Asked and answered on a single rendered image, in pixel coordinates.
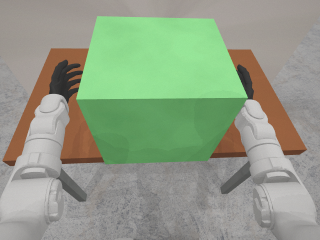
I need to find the table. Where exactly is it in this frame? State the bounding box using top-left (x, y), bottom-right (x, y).
top-left (2, 48), bottom-right (307, 202)

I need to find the robot left forearm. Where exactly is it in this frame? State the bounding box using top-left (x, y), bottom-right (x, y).
top-left (0, 94), bottom-right (70, 221)

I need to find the right robot upper arm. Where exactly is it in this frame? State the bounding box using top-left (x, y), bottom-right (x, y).
top-left (252, 182), bottom-right (320, 240)

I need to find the robot left hand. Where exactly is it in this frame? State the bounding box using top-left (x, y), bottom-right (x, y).
top-left (49, 60), bottom-right (83, 103)

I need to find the left robot upper arm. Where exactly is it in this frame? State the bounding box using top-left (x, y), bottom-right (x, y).
top-left (0, 177), bottom-right (64, 240)

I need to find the robot right forearm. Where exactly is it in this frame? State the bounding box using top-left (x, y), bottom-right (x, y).
top-left (234, 99), bottom-right (317, 222)

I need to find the carton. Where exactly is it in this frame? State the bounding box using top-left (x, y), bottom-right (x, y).
top-left (76, 16), bottom-right (248, 165)

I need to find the robot right hand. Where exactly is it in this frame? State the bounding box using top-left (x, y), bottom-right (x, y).
top-left (236, 64), bottom-right (254, 100)

